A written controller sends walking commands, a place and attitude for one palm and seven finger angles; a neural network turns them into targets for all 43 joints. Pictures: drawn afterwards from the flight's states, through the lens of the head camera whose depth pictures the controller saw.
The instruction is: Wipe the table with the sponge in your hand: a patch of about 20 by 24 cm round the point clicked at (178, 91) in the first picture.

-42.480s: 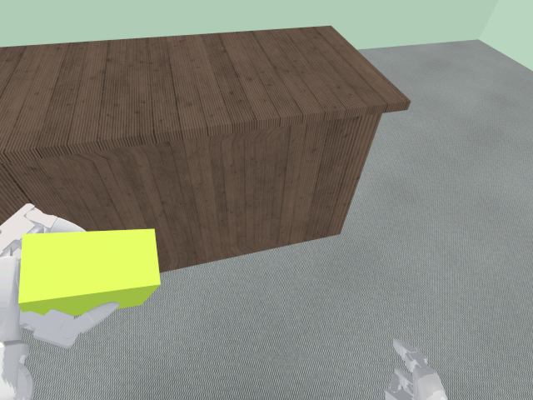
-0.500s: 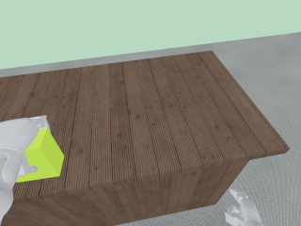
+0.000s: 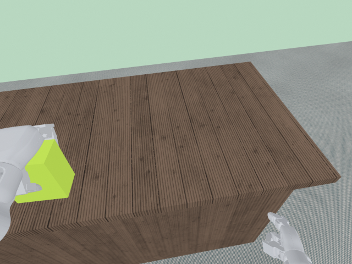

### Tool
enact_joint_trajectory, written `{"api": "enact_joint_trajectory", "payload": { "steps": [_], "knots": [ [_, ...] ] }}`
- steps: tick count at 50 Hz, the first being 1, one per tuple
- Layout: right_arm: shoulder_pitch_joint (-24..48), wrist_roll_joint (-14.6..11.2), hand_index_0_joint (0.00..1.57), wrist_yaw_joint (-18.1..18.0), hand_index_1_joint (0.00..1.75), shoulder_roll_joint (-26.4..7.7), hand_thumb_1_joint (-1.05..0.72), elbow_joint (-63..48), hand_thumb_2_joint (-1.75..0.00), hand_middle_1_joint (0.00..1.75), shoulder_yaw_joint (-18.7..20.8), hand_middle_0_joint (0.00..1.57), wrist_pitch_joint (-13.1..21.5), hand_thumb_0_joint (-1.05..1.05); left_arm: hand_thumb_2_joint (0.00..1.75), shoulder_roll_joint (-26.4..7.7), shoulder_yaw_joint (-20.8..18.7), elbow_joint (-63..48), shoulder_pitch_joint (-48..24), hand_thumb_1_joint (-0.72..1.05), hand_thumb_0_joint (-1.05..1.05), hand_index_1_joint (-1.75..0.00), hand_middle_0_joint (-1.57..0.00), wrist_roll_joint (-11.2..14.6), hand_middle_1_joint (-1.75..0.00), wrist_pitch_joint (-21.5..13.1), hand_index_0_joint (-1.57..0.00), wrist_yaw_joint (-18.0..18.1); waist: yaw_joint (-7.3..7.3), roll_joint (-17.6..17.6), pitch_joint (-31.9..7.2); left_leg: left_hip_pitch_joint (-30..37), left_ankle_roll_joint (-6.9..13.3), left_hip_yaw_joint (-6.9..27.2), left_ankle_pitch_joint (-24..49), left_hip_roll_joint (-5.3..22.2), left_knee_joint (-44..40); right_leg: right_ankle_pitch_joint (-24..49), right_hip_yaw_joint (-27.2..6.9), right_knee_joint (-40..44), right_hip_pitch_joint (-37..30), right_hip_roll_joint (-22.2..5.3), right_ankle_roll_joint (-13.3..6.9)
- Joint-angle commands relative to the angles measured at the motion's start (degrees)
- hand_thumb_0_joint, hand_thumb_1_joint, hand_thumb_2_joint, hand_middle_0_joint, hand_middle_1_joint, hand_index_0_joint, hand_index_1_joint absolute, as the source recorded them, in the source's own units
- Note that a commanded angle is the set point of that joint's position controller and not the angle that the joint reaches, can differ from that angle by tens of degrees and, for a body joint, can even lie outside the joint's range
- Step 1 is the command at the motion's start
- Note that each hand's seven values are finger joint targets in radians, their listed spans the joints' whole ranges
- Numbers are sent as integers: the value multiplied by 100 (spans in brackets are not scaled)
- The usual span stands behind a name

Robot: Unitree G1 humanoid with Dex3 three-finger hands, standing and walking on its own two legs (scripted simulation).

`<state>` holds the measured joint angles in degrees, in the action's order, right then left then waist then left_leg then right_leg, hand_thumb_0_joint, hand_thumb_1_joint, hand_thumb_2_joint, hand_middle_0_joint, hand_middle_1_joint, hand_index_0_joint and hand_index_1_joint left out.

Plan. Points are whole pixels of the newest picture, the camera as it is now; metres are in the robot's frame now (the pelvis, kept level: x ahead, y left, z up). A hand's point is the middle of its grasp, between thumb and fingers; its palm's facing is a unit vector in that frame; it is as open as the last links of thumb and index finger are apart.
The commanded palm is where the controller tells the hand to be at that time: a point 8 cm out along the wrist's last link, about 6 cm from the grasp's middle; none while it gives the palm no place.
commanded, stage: lift the sponge slowly off the table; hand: left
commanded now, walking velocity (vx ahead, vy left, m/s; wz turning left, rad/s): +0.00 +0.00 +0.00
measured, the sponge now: (39, 177) +0.23 +0.35 +0.08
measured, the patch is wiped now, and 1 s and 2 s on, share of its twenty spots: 1.00 1.00 1.00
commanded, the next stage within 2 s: bring the sponge back beside the body in 0.84 s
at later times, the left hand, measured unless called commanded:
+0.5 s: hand (28, 147) +0.24 +0.33 +0.17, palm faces +0.05 +0.02 -1.00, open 10.4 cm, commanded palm +0.21 +0.34 +0.24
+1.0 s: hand (25, 138) +0.25 +0.33 +0.19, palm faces +0.07 +0.03 -1.00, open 10.4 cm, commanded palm +0.20 +0.34 +0.25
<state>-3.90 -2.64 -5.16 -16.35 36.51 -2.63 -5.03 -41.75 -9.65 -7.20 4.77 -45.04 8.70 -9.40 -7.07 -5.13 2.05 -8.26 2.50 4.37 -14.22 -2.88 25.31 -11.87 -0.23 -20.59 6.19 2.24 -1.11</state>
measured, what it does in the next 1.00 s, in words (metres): stands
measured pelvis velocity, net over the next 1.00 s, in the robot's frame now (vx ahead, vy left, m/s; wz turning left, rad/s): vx -0.02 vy -0.01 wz -0.01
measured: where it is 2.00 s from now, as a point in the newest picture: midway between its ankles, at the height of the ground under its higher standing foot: outside the picture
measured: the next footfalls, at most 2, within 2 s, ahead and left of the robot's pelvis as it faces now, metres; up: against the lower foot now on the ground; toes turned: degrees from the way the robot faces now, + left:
none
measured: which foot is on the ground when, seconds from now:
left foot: down 0.00-1.00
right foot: down 0.00-1.00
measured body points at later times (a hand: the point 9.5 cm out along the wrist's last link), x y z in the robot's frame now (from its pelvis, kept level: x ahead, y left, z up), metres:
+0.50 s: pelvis -0.02 +0.00 +0.00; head -0.02 -0.02 +0.45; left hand +0.24 +0.33 +0.22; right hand +0.22 -0.20 -0.09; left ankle -0.01 +0.09 -0.74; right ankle -0.01 -0.11 -0.74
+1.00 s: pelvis -0.02 -0.01 +0.00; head -0.02 -0.03 +0.45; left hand +0.24 +0.33 +0.24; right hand +0.21 -0.21 -0.09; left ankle -0.01 +0.09 -0.74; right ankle -0.01 -0.11 -0.74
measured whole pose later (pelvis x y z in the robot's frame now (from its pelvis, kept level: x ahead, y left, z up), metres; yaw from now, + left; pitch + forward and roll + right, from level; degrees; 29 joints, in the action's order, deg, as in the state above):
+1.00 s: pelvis -0.02 -0.01 +0.00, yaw +0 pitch -3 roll -1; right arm -3.9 -3.1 -5.2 -15.5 36.1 -4.0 -4.5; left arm -45.6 -8.3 -6.2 -6.8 -43.8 10.2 -13.5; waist -7.8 -5.2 2.5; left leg -8.9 1.9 4.0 -12.4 -2.7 24.7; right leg -10.5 -0.5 -21.3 7.5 2.4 -1.6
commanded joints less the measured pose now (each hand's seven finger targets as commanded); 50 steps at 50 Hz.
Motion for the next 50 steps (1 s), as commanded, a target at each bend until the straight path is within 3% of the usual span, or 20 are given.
{"api": "enact_joint_trajectory", "payload": {
  "steps": [1,10,11,14,16,19,21,24,26,29,32,35,36,40,41,42,45,46,47,50],
  "knots": [
    [1100,-22,20,5,30,-594,-90,-994,-90,30,168,20,299,0,130,-2128,-1538,-1277,-1356,10,0,-160,-120,-7,-160,17,-120,334,-29,-363,-1295,378,-29,157,2007,96,-263,1342,-349,156,-379,-10,-392],
    [1021,-43,20,-7,30,-670,-90,-924,-90,30,160,20,223,0,130,-1859,-1022,-755,-1704,10,0,-160,-120,48,-160,389,-120,98,55,-154,-1228,228,-39,61,1644,127,-360,993,-55,188,-259,-128,-292],
    [1267,-101,20,-11,30,-598,-90,-1026,-90,30,102,20,317,0,130,-1746,-921,-975,-1784,10,0,-160,-120,48,-160,426,-120,34,91,-295,-1244,263,-37,132,1503,134,-409,862,-267,207,-210,-44,-345],
    [1030,-38,20,-68,30,-640,-90,-947,-90,30,102,20,326,0,130,-1799,-788,-859,-2122,10,0,-160,-120,-26,-160,322,-120,-90,116,-111,-1279,319,-11,112,1431,146,-430,722,40,240,-151,-108,-285],
    [1255,-79,20,-66,30,-566,-90,-1087,-90,30,67,20,441,0,130,-1954,-949,-1367,-2195,10,0,-160,-120,-59,-160,239,-120,-106,58,-311,-1461,383,2,217,1397,152,-460,684,-245,186,-262,-31,-362],
    [983,-5,20,-119,30,-606,-90,-915,-90,30,88,20,394,0,130,-2110,-1032,-938,-2558,10,0,-160,-120,-144,-160,129,-120,-34,61,-245,-1309,370,-22,154,1291,150,-508,488,8,282,-179,-89,-329],
    [1146,-54,20,-79,30,-588,-90,-967,-90,30,88,20,439,0,130,-2414,-1366,-1165,-2653,10,0,-160,-120,-160,-160,127,-120,53,-18,-402,-1397,319,-41,252,1304,141,-539,498,-332,246,-295,-5,-423],
    [1019,-2,20,-36,30,-594,-90,-892,-90,30,112,20,358,0,130,-2233,-1228,-817,-2669,10,0,-160,-120,-112,-160,244,-120,143,-63,-438,-1325,264,-116,171,1497,144,-544,633,-107,251,-339,-93,-398],
    [1239,-63,20,11,30,-570,-90,-959,-90,30,92,20,380,0,130,-2207,-1249,-866,-2676,10,0,-160,-120,-59,-160,421,-120,128,-90,-494,-1305,159,-121,222,1402,133,-557,594,-413,240,-342,-30,-454],
    [1112,-36,20,38,30,-680,-90,-893,-90,30,108,20,272,0,130,-2069,-977,-329,-2651,10,0,-160,-120,-22,-160,701,-120,0,-58,-115,-1240,-20,-120,115,1297,146,-546,633,-190,227,-326,-146,-374],
    [1185,-72,20,49,30,-711,-90,-940,-90,30,67,20,265,0,130,-2072,-823,-291,-2710,10,0,-160,-120,-49,-160,909,-120,-246,-40,-122,-1387,-61,-73,80,1286,141,-503,655,-179,133,-310,-168,-371],
    [1167,-101,20,4,30,-682,-90,-1005,-90,30,43,20,270,0,130,-1970,-580,-486,-2920,10,0,-160,-120,-73,-160,797,-120,-521,74,71,-1441,83,1,77,1211,131,-487,622,-55,161,-196,-173,-289],
    [1355,-153,20,7,30,-597,-90,-1143,-90,30,-7,20,377,0,130,-1952,-580,-846,-2987,10,0,-160,-120,-93,-160,751,-120,-566,86,-154,-1548,173,17,147,1179,144,-493,564,-265,148,-193,-89,-352],
    [1040,-59,20,-71,30,-590,-90,-1080,-90,30,36,20,384,0,130,-2111,-770,-1030,-2921,10,0,-160,-120,-94,-160,283,-120,-594,40,-121,-1606,381,48,118,1309,136,-406,616,-71,158,-182,-172,-322],
    [1176,-86,20,-61,30,-560,-90,-1156,-90,30,24,20,465,0,130,-2382,-1102,-1310,-2870,10,0,-160,-120,-90,-160,226,-120,-517,-16,-255,-1680,360,40,222,1285,146,-413,589,-329,136,-262,-89,-402],
    [1019,-19,20,-99,30,-576,-90,-1075,-90,30,11,20,443,0,130,-2443,-1137,-1119,-3093,10,0,-160,-120,-111,-160,175,-120,-444,-31,-159,-1636,331,40,126,1385,112,-348,654,-148,121,-270,-181,-388],
    [906,-28,20,-76,30,-608,-90,-973,-90,30,83,20,342,0,130,-2547,-1371,-755,-3045,10,0,-160,-120,-38,-160,132,-120,-227,-51,-179,-1273,230,-36,145,1366,132,-416,563,-181,240,-173,-158,-379],
    [1063,-76,20,-49,30,-606,-90,-1000,-90,30,86,20,395,0,130,-2639,-1477,-856,-3139,10,0,-160,-120,-28,-160,188,-120,-144,-66,-374,-1293,187,-60,222,1337,116,-425,527,-484,247,-180,-61,-461],
    [941,-11,20,-52,30,-638,-90,-945,-90,30,109,20,354,0,130,-2695,-1528,-739,-3201,10,0,-160,-120,-20,-160,222,-120,-60,-133,-405,-1488,206,-68,138,1514,105,-376,703,-299,189,-353,-159,-457],
    [1003,-36,20,32,30,-623,-90,-985,-90,30,129,20,269,0,130,-2297,-1275,-643,-2568,10,0,-160,-120,97,-160,445,-120,-46,-134,-360,-1413,153,-120,105,1601,115,-355,914,-314,158,-368,-191,-398]
  ]
}}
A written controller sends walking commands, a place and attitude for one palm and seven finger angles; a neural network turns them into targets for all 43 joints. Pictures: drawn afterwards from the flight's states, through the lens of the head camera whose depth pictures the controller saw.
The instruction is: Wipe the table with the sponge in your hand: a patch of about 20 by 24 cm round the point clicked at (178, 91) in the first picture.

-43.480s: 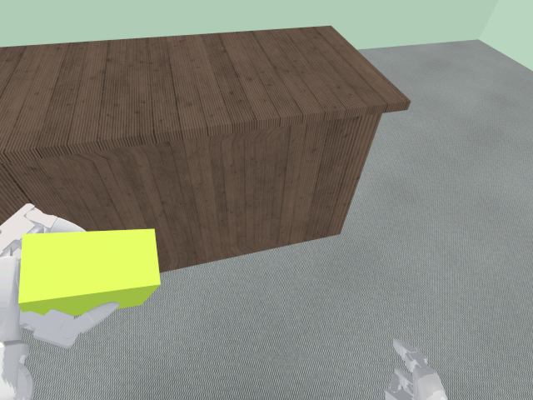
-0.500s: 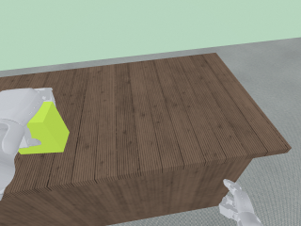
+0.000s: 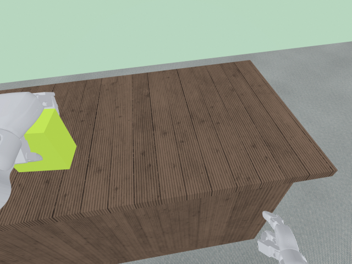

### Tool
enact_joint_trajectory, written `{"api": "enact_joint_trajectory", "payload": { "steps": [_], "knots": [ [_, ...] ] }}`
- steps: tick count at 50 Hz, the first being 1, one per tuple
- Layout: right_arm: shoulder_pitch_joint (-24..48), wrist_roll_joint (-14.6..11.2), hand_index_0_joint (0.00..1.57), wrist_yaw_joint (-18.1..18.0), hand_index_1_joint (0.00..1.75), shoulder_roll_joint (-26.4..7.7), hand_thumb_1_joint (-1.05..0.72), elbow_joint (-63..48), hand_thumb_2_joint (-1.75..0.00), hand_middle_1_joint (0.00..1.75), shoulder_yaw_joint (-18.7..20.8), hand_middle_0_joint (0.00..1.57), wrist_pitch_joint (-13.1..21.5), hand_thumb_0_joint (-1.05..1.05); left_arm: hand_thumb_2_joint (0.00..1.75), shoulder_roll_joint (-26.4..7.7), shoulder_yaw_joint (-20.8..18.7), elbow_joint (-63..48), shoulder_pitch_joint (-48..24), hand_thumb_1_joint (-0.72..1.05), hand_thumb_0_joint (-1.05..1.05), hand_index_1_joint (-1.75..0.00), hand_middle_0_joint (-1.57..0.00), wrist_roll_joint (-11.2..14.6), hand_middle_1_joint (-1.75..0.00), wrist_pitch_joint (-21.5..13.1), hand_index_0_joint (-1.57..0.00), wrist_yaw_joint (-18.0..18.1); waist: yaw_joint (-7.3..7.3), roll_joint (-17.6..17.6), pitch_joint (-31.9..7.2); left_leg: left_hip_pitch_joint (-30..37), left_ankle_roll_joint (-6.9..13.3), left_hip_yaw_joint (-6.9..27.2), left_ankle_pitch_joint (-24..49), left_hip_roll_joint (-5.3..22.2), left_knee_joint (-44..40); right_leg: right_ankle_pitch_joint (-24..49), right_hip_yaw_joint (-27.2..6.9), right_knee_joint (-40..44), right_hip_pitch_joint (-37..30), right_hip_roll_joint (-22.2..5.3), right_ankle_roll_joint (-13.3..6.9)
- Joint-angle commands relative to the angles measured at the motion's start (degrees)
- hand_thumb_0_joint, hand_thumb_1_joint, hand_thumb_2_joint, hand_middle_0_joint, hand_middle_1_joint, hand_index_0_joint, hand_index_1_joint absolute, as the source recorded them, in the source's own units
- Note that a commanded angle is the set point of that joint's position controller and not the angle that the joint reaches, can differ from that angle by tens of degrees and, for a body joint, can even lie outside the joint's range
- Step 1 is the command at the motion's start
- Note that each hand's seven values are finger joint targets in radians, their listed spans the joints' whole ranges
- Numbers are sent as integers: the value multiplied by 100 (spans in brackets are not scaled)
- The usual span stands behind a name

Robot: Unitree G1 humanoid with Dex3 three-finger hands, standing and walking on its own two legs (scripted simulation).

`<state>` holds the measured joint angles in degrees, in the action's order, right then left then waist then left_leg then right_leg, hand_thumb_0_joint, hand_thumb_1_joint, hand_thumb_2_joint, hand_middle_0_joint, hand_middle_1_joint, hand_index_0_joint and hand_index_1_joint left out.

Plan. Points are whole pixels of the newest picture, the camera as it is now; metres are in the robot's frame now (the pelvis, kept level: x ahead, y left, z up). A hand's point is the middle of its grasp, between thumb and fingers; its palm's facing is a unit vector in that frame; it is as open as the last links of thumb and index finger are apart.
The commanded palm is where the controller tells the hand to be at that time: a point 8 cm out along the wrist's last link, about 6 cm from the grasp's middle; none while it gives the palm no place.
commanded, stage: bring the sponge back beside the body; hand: left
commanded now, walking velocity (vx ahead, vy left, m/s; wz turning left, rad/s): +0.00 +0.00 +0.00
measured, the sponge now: (40, 147) +0.27 +0.35 +0.14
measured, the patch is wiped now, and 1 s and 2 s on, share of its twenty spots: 1.00 1.00 1.00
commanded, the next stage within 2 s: step back with the hand held close in 1.52 s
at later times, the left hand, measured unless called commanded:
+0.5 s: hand (27, 140) +0.24 +0.33 +0.19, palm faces +0.18 -0.01 -0.98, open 10.4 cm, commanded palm +0.19 +0.32 +0.24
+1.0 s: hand (32, 165) +0.20 +0.30 +0.17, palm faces +0.18 -0.10 -0.98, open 10.4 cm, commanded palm +0.16 +0.28 +0.23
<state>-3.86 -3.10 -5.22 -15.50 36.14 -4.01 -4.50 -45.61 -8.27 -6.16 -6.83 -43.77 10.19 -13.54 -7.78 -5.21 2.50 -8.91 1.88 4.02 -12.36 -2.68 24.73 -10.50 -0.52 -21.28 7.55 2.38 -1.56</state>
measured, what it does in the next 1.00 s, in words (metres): stands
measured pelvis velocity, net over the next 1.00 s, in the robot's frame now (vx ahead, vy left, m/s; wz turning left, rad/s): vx -0.01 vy -0.01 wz -0.03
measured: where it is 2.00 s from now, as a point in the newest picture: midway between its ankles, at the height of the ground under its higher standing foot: outside the picture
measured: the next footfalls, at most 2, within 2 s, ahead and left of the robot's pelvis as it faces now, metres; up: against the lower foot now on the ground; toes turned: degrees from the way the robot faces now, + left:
none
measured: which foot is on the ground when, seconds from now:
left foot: down 0.00-1.00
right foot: down 0.00-1.00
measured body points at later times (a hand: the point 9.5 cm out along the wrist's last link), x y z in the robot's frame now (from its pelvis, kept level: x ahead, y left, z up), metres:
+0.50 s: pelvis +0.00 +0.00 +0.00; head -0.01 -0.02 +0.45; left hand +0.23 +0.33 +0.24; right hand +0.24 -0.19 -0.08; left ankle +0.01 +0.10 -0.74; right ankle +0.01 -0.11 -0.74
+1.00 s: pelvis -0.01 -0.01 +0.00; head -0.04 -0.05 +0.45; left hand +0.19 +0.30 +0.22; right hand +0.24 -0.19 -0.08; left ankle +0.01 +0.10 -0.74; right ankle +0.01 -0.11 -0.74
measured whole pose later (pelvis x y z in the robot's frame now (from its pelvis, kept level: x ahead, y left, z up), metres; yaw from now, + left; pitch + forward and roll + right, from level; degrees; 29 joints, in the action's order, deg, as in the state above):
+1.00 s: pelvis -0.01 -0.01 +0.00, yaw -1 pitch -5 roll -1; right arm -1.2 -3.7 -3.2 -14.5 36.0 -4.8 -5.6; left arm -36.7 -7.4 -21.6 9.6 -42.1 24.3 -6.3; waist -8.8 -6.7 0.3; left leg -8.0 1.2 2.7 -12.4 -1.8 25.4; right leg -10.4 -1.8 -23.0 7.5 3.3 -2.0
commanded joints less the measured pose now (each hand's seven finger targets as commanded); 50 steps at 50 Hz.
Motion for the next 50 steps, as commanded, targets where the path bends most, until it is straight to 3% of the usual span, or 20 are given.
{"api": "enact_joint_trajectory", "payload": {
  "steps": [1,4,6,9,11,15,16,19,21,22,26,29,31,35,36,37,39,42,46,50],
  "knots": [
    [1220,-40,20,70,30,-677,-90,-1009,-90,30,241,20,280,0,130,-1758,-1363,-859,-1257,10,0,-160,-120,-9,-160,402,-120,342,-54,-488,-1496,179,-67,194,1397,84,-288,795,-536,191,-497,-133,-423],
    [1104,-20,20,76,30,-772,-90,-1010,-90,30,230,20,175,0,130,-1442,-960,-595,-820,10,0,-160,-120,48,-160,647,-120,109,47,114,-1356,24,-8,67,1213,123,-240,837,-228,164,-382,-232,-271],
    [1360,-103,20,90,30,-721,-90,-1127,-90,30,187,20,239,0,130,-1354,-886,-971,-702,10,0,-160,-120,50,-160,702,-120,-37,103,118,-1381,47,31,128,1114,124,-252,726,-430,140,-304,-140,-295],
    [1147,-26,20,1,30,-709,-90,-1143,-90,30,161,20,251,0,130,-1457,-870,-1310,-781,10,0,-160,-120,30,-160,468,-120,-150,124,179,-1474,224,102,72,1142,116,-176,751,-119,130,-261,-245,-215],
    [1347,-49,20,-40,30,-618,-90,-1276,-90,30,121,20,379,0,130,-1706,-1101,-2061,-949,10,0,-160,-120,-24,-160,224,-120,-74,91,-28,-1608,410,127,187,1071,108,-183,567,-377,146,-255,-126,-285],
    [927,73,20,-112,30,-578,-90,-1148,-90,30,207,20,397,0,130,-1926,-1547,-2249,-882,10,0,-160,-120,-79,-160,-171,-120,383,-18,-383,-1575,645,65,200,1358,124,-200,550,-166,197,-305,-155,-303],
    [1179,33,20,-93,30,-567,-90,-1184,-90,30,194,20,472,0,130,-2023,-1720,-2426,-882,10,0,-160,-120,-69,-160,-126,-120,515,-77,-633,-1545,586,32,304,1289,117,-235,488,-521,214,-351,-50,-413],
    [981,61,20,-15,30,-593,-90,-1017,-90,30,272,20,314,0,130,-1592,-1482,-1791,-774,10,0,-160,-120,-28,-160,146,-120,809,-76,-496,-1187,385,-81,202,1325,147,-296,499,-342,308,-318,-111,-381],
    [1328,-22,20,59,30,-591,-90,-990,-90,30,273,20,333,0,130,-1439,-1423,-1756,-685,10,0,-160,-120,43,-160,464,-120,913,-109,-628,-1166,266,-141,228,1285,134,-323,497,-684,274,-341,-44,-454],
    [1187,34,20,70,30,-661,-90,-947,-90,30,283,20,268,0,130,-1361,-1340,-1445,-511,10,0,-160,-120,76,-160,648,-120,922,-143,-306,-1227,130,-140,170,1293,156,-315,599,-472,221,-455,-130,-416],
    [1681,-102,20,150,30,-653,-90,-1139,-90,30,199,20,231,0,130,-747,-696,-1772,16,10,0,-160,-120,117,-160,1198,-120,573,-14,-103,-1222,51,-88,161,1205,159,-388,700,-520,135,-374,-70,-345],
    [1522,-73,20,119,30,-623,-90,-1197,-90,30,164,20,220,0,130,-435,-258,-2152,355,10,0,-160,-120,134,-160,1203,-120,310,43,61,-1228,115,8,129,981,206,-431,520,-124,117,-253,-138,-206],
    [1790,-87,20,98,30,-557,-90,-1327,-90,30,121,20,336,0,130,-557,-330,-2820,328,10,0,-160,-120,32,-160,1101,-120,270,26,-77,-1386,178,68,222,778,231,-458,327,-403,63,-304,-23,-270],
    [1375,106,20,43,30,-546,-90,-1225,-90,30,136,20,319,0,130,-1274,-976,-3135,161,10,0,-160,-120,-392,-160,680,-120,519,-136,-142,-1455,206,105,237,922,194,-412,188,-214,10,-444,-78,-270],
    [1548,68,20,44,30,-569,-90,-1278,-90,30,147,20,397,0,130,-1613,-1356,-3437,32,10,0,-160,-120,-434,-160,612,-120,663,-175,-333,-1511,140,118,355,803,224,-444,169,-578,-38,-613,66,-374],
    [1310,151,20,39,30,-494,-90,-1239,-90,30,134,20,378,0,130,-1568,-1381,-3338,-118,10,0,-160,-120,-461,-160,533,-120,816,-242,-298,-1599,159,95,257,1019,184,-376,246,-365,-71,-668,-44,-375],
    [1205,88,20,90,30,-478,-90,-1130,-90,30,202,20,294,0,130,-1189,-1226,-2845,221,10,0,-160,-120,-335,-160,547,-120,1014,-167,-253,-1095,256,-14,234,1039,186,-380,119,-427,193,-345,11,-380],
    [1336,34,20,143,30,-527,-90,-1068,-90,30,262,20,272,0,130,-905,-1092,-2554,248,10,0,-160,-120,-70,-160,801,-120,1168,-163,-287,-1006,201,-69,187,879,172,-345,87,-657,270,-267,-11,-418],
    [1798,-98,20,180,30,-555,-90,-1137,-90,30,202,20,270,0,130,-135,-434,-2350,802,10,0,-160,-120,149,-160,1310,-120,889,-14,-15,-770,73,-61,122,657,176,-396,45,-700,299,-52,10,-323],
    [1662,-38,20,114,30,-538,-90,-1225,-90,30,157,20,301,0,130,91,-10,-2920,1194,10,0,-160,-120,144,-160,1312,-120,593,24,191,-971,94,84,40,479,166,-352,-40,-370,236,-71,-90,-161]
  ]
}}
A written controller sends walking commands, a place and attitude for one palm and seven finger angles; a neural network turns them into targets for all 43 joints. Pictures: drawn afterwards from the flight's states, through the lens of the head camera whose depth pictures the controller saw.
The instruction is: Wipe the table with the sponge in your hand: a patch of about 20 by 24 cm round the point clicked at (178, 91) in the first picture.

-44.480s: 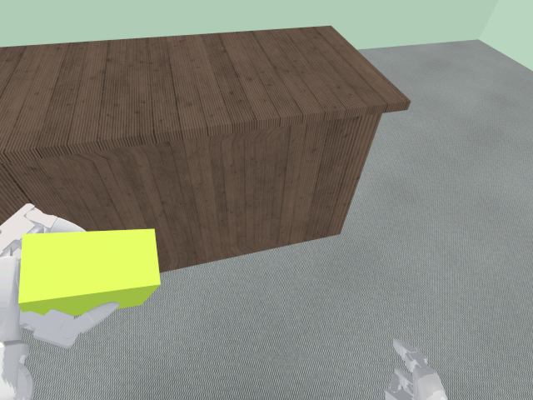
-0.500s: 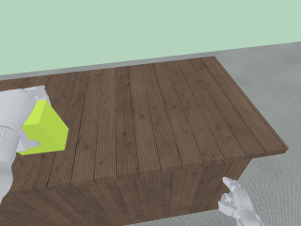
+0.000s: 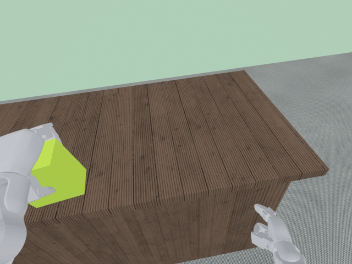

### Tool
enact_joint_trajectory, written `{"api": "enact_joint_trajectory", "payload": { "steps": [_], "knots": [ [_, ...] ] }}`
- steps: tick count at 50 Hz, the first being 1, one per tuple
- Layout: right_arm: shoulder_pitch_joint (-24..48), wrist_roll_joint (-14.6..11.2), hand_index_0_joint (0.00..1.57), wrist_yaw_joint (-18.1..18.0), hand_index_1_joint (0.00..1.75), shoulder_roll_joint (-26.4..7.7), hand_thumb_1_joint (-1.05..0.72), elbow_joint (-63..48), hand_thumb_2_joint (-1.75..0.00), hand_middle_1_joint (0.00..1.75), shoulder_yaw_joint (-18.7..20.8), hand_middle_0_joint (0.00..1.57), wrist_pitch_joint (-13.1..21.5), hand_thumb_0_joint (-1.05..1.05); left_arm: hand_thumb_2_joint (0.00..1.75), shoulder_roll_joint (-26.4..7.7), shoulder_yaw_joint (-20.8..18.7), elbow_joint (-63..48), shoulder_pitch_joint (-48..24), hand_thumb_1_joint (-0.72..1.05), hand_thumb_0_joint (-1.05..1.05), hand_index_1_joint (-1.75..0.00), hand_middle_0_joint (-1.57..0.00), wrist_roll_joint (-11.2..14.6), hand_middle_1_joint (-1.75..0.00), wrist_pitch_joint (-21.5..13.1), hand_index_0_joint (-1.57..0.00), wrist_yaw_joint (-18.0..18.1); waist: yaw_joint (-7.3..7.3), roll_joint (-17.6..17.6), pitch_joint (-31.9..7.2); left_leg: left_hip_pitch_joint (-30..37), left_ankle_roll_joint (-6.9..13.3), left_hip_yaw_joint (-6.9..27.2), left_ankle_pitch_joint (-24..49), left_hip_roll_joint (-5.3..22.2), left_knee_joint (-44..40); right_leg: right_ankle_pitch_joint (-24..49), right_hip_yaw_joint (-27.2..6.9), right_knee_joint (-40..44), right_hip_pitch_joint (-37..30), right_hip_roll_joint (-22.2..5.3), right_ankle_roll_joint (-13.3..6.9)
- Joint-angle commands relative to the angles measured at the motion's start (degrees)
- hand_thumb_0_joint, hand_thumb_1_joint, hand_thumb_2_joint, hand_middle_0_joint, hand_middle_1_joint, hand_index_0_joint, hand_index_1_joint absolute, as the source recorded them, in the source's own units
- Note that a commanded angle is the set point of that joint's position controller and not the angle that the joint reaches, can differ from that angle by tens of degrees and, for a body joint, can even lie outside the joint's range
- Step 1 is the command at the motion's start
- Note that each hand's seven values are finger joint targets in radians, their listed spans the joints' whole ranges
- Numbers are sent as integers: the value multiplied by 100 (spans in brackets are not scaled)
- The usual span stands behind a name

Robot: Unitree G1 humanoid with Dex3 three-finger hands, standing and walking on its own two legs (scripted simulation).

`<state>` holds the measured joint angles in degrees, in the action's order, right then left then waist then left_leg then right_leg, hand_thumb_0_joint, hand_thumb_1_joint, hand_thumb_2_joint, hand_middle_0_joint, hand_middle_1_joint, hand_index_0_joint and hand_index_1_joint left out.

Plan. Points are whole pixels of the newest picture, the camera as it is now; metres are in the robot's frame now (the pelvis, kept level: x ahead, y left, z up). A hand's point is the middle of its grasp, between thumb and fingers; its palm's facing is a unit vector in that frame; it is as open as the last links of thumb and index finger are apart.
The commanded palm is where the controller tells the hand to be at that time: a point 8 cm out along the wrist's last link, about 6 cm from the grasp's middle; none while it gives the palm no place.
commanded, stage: bring the sponge back beside the body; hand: left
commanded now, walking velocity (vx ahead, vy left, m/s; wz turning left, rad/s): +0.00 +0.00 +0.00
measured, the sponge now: (51, 179) +0.21 +0.32 +0.12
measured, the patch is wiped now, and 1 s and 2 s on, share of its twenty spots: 1.00 1.00 1.00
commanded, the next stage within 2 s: step back with the hand held close in 0.52 s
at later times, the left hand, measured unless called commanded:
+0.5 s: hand (68, 183) +0.20 +0.26 +0.14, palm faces +0.10 -0.18 -0.98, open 10.5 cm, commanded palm +0.15 +0.26 +0.23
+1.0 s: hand (78, 160) +0.21 +0.22 +0.20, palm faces +0.33 -0.83 -0.45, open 10.5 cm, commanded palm +0.15 +0.28 +0.22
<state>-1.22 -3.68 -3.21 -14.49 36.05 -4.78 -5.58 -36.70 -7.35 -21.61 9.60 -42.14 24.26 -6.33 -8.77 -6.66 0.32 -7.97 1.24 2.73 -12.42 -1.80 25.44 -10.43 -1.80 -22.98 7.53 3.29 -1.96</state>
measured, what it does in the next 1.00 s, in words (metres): stands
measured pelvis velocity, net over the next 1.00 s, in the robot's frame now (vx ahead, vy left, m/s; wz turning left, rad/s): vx -0.01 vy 0.00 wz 0.01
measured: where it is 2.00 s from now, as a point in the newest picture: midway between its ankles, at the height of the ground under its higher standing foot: outside the picture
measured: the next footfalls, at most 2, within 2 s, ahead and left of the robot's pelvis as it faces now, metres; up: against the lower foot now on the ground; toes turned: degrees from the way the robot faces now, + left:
right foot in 1.74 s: -0.05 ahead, -0.12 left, +0.00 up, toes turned +1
left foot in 2.00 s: -0.14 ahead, +0.16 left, +0.00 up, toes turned +3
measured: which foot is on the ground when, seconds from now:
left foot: down 0.00-1.00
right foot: down 0.00-1.00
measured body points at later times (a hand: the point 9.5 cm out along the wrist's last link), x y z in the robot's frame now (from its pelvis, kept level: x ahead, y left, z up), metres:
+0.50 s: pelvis +0.00 -0.02 +0.00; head -0.04 -0.06 +0.44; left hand +0.19 +0.26 +0.19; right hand +0.25 -0.21 -0.07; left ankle +0.02 +0.11 -0.74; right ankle +0.03 -0.10 -0.74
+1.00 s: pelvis -0.01 +0.00 -0.01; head +0.01 +0.01 +0.44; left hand +0.19 +0.26 +0.22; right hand +0.13 -0.25 -0.10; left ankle +0.02 +0.11 -0.74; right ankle +0.03 -0.10 -0.74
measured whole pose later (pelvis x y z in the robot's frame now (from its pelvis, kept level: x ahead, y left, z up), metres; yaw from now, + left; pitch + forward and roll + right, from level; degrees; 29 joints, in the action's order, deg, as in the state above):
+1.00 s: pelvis -0.01 +0.00 -0.01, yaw +1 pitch +2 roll -1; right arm -14.3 -1.2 -4.0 -13.7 33.4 -0.9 -1.8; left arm -26.8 -23.2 -40.3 27.3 4.3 -7.0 6.7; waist 1.9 0.4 0.4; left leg -21.3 0.8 3.5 -16.1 -1.4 35.9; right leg -13.6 -0.4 -32.3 20.2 3.9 -1.9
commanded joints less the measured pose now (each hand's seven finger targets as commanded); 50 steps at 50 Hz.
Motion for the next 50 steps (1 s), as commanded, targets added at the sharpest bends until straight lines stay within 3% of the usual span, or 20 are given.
{"api": "enact_joint_trajectory", "payload": {
  "steps": [1,4,6,9,11,12,19,24,26,28,32,33,34,35,36,38,40,42,47,50],
  "knots": [
    [1627,-7,20,-79,30,-589,-90,-1322,-90,30,204,20,522,0,130,-825,-107,-1840,-496,10,0,-160,-120,-69,-160,-134,-120,-124,146,150,-841,37,160,235,335,94,-443,-194,-502,382,-104,-78,-188],
    [1279,158,20,-118,30,-573,-90,-1287,-90,30,211,20,551,0,130,-1251,-482,-2196,-366,10,0,-160,-120,-329,-160,-383,-120,15,8,147,-1057,73,187,235,571,61,-379,-108,-292,271,-317,-133,-178],
    [1359,176,20,-105,30,-600,-90,-1342,-90,30,221,20,603,0,130,-1832,-1008,-2679,-483,10,0,-160,-120,-569,-160,-538,-120,215,-80,-135,-1099,-21,199,337,509,87,-393,-167,-600,181,-483,2,-278],
    [996,208,20,-40,30,-527,-90,-1182,-90,30,262,20,473,0,130,-1601,-988,-2098,-435,10,0,-160,-120,-646,-160,-628,-120,553,-67,-132,-714,19,82,233,753,81,-345,-210,-448,340,-236,-38,-323],
    [1223,96,20,-25,30,-537,-90,-1191,-90,30,319,20,451,0,130,-1481,-899,-1944,-820,10,0,-160,-120,-541,-160,-527,-120,678,12,-321,-494,71,42,255,484,60,-337,-450,-869,485,-38,56,-399],
    [1069,115,20,-32,30,-563,-90,-1118,-90,30,341,20,395,0,130,-1387,-815,-1533,-882,10,0,-160,-120,-467,-160,-448,-120,713,30,-65,-417,1,38,198,430,57,-318,-502,-739,515,13,-11,-361],
    [1377,38,20,-90,30,-639,-90,-1172,-90,30,297,20,420,0,130,-697,-130,-1086,-307,10,0,-160,-120,-47,-160,-17,-120,194,117,518,-503,-83,127,87,363,11,-258,-338,-584,520,18,-186,-131],
    [1330,156,20,-106,30,-584,-90,-1257,-90,30,252,20,573,0,130,-1107,-404,-1976,-79,10,0,-160,-120,-228,-160,-264,-120,105,34,347,-862,43,164,96,596,-25,-149,-231,-565,410,-135,-209,-146],
    [1371,172,20,-111,30,-612,-90,-1303,-90,30,262,20,617,0,130,-1698,-901,-2429,-296,10,0,-160,-120,-436,-160,-409,-120,245,-27,23,-989,97,155,168,644,-21,-152,-275,-803,358,-189,-99,-245],
    [1099,241,20,-104,30,-543,-90,-1224,-90,30,266,20,588,0,130,-1679,-986,-2012,-250,10,0,-160,-120,-572,-160,-514,-120,447,-90,58,-872,35,116,98,810,-25,-103,-229,-630,340,-156,-161,-273],
    [1045,127,20,-74,30,-588,-90,-1101,-90,30,360,20,470,0,130,-1280,-626,-1388,-1014,10,0,-160,-120,-516,-160,-447,-120,689,101,-55,-436,41,44,97,530,5,-184,-496,-786,540,121,-45,-331],
    [90,77,20,-133,30,-604,-90,-2041,-90,30,486,20,534,0,130,-383,-1861,-2169,-1899,10,0,-160,-120,4216,-160,-1653,-120,950,843,1124,713,-292,194,284,-781,71,490,-315,-1288,1013,1553,-389,-250],
    [-298,204,20,-151,30,-600,-90,-1442,-90,30,336,20,585,0,130,-741,-1928,-789,-708,10,0,-160,-120,4228,-160,-2033,-120,1026,742,1917,302,-130,199,258,-1075,15,859,-923,-1187,1057,1720,-708,-292],
    [-148,192,20,-123,30,-471,-90,-1436,-90,30,362,20,568,0,130,-254,-1510,-702,-504,10,0,-160,-120,4241,-160,-2167,-120,1003,784,1877,319,-40,177,173,-972,-31,1003,-1080,-1162,1039,1915,-792,-332],
    [-467,163,20,-129,30,-442,-90,-1426,-90,30,384,20,588,0,130,-261,-1899,-1064,-323,10,0,-160,-120,4454,-160,-2423,-120,1090,799,1980,89,136,148,267,-818,64,1117,-936,-1275,1088,1919,-1008,-300],
    [-492,189,20,-149,30,-477,-90,-1459,-90,30,394,20,646,0,130,-131,-1915,-1909,-70,10,0,-160,-120,4609,-160,-2816,-120,1168,847,1009,-702,215,131,229,-220,285,968,179,-1031,498,1376,-1299,-310],
    [-430,213,20,-135,30,-588,-90,-1511,-90,30,454,20,662,0,130,-14,-2007,-2606,474,10,0,-160,-120,4703,-160,-3053,-120,1268,835,24,-1153,-41,163,472,411,563,567,1185,-745,-229,820,-1200,-219],
    [-399,244,20,-114,30,-632,-90,-1512,-90,30,491,20,718,0,130,45,-2211,-2937,1049,10,0,-160,-120,4757,-160,-3253,-120,1355,760,-618,-1172,-672,247,801,309,828,183,890,-439,-550,525,-904,-48],
    [-573,263,20,-93,30,-514,-90,-1265,-90,30,563,20,716,0,130,-155,-2697,-2957,1404,10,0,-160,-120,4723,-160,-3505,-120,1525,904,568,-1267,-1206,123,788,820,855,618,1704,-556,-712,418,-1100,-115],
    [-614,236,20,-106,30,-561,-90,-1245,-90,30,666,20,750,0,130,-80,-2713,-2760,1437,10,0,-160,-120,4739,-160,-3561,-120,1570,941,343,-1306,-1206,106,755,787,856,709,1641,-590,-766,634,-1078,-95]
  ]
}}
